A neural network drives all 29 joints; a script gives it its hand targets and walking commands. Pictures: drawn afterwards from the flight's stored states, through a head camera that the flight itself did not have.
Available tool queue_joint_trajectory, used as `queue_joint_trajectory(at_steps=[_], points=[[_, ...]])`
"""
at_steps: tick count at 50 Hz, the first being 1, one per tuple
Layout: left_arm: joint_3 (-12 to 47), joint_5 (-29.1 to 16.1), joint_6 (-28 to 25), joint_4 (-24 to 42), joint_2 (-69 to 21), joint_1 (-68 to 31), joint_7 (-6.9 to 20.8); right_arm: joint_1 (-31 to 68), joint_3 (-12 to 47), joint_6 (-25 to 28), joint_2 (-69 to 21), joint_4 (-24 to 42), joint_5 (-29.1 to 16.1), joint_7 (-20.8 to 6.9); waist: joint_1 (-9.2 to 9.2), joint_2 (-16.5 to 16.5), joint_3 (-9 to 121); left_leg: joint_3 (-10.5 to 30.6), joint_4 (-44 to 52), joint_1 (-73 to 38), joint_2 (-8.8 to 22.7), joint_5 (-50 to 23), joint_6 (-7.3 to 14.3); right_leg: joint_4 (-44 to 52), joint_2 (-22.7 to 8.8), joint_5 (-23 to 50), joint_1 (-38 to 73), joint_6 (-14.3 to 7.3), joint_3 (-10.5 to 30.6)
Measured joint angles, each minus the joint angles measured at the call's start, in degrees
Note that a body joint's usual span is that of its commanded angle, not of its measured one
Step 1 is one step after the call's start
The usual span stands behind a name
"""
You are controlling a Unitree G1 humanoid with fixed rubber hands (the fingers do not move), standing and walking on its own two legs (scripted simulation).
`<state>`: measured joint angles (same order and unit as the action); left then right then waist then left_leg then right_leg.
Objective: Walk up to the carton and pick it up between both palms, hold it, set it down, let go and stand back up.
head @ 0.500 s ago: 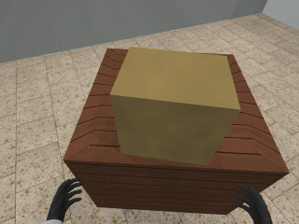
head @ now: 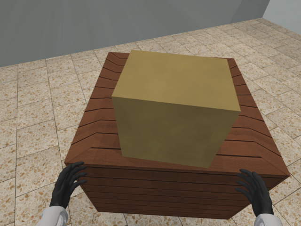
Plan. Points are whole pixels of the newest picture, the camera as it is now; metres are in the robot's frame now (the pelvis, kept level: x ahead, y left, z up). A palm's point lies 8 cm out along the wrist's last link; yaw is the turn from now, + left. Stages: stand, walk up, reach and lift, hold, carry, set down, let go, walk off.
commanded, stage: reach and lift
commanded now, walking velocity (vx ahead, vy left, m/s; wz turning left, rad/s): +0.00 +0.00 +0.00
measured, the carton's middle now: (171, 110) +0.48 -0.03 +0.02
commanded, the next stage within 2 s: none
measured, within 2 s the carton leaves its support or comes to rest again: neither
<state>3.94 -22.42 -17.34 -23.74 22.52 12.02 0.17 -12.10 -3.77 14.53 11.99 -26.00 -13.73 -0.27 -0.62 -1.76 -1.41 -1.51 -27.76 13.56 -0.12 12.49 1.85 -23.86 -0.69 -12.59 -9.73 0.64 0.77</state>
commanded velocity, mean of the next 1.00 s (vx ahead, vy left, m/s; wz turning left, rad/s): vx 0.00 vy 0.00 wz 0.00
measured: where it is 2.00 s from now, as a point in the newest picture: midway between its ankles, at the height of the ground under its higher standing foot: outside the picture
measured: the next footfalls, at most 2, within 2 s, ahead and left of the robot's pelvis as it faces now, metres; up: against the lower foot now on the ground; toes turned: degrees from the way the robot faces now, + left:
none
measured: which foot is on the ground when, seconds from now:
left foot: down 0.00-1.00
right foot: down 0.00-1.00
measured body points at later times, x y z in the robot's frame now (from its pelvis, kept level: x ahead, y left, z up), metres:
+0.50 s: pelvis +0.00 +0.00 +0.00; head +0.00 +0.02 +0.45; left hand +0.29 +0.25 +0.05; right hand +0.27 -0.25 +0.04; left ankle +0.03 +0.09 -0.74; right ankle +0.01 -0.15 -0.74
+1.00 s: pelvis +0.00 +0.00 +0.00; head +0.01 +0.01 +0.45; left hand +0.36 +0.25 +0.13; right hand +0.34 -0.25 +0.11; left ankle +0.03 +0.09 -0.74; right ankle +0.01 -0.15 -0.74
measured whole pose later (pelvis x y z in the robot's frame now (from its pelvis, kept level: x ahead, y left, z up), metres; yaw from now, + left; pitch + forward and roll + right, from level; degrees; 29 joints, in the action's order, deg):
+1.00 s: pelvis +0.00 +0.00 +0.00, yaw +0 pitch -1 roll -1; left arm -2.3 -22.6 24.4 -11.4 29.3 -20.8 2.6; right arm 13.9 -3.8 -16.8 23.3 -13.6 -19.0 1.4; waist -0.6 -0.9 -1.4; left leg -1.5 -25.3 13.3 -0.1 11.1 1.8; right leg -21.9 -0.7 -11.3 -9.7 0.6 0.8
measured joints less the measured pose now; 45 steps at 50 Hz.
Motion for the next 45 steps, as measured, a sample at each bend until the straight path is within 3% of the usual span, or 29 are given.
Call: queue_joint_trajectory(at_steps=[19,45], points=[[-0.5,-0.6,21.1,12.3,3.1,-9.4,-0.1,5.9,0.0,-16.0,5.2,11.9,-2.6,0.9,0.00,0.5,0.0,0.0,0.1,0.0,0.0,0.0,0.0,0.0,0.0,0.0,0.0,0.0,0.0],[-5.6,-0.6,38.9,12.8,6.6,-28.6,1.8,22.1,0.0,-29.0,10.4,12.4,-5.2,1.7,0.00,0.8,0.0,0.0,2.0,-0.2,0.0,-0.9,0.0,1.5,0.0,0.8,0.0,0.0,0.0]])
